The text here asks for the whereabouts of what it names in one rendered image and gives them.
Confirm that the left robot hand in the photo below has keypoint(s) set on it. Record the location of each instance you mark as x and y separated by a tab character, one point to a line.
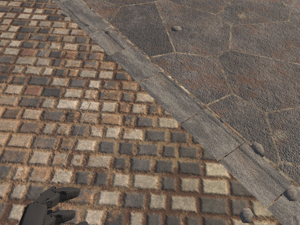
37	213

